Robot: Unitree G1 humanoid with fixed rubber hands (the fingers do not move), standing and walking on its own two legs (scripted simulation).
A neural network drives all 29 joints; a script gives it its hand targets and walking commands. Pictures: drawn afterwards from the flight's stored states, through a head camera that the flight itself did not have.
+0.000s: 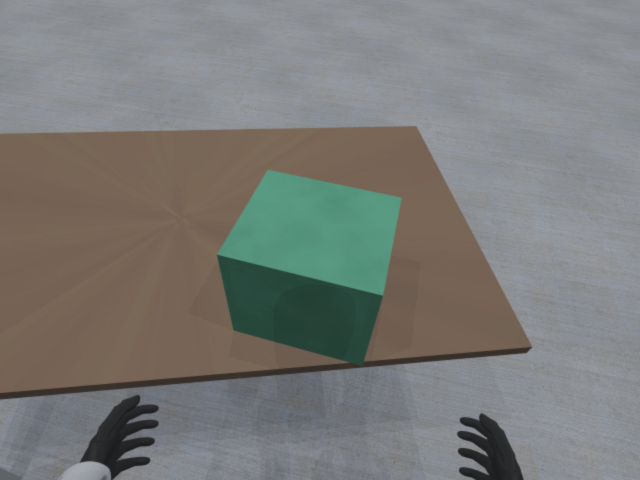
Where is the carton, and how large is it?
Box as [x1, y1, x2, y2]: [217, 170, 401, 365]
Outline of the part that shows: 267,170 217,254 233,329 362,365 382,297 401,198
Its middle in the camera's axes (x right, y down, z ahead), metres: -0.01 +0.04 +0.60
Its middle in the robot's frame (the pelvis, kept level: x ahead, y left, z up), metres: +0.44 +0.04 +0.00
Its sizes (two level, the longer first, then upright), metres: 0.210 0.183 0.186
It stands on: a table, 0.68 m high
